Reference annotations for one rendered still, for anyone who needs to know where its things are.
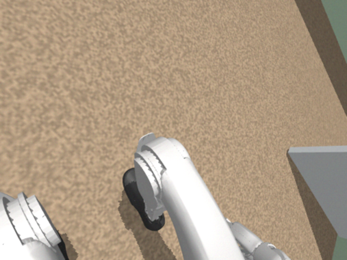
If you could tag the right robot arm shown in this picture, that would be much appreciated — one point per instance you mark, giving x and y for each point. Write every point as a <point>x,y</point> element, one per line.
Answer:
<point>267,251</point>

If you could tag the right robot foot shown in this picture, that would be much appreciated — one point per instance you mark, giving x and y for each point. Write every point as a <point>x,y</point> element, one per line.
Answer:
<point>131,189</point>

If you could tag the left robot foot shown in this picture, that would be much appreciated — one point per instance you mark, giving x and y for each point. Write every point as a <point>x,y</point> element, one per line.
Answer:
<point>62,247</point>

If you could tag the right robot hand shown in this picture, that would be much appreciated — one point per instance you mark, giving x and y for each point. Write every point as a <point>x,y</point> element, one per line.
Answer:
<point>246,239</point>

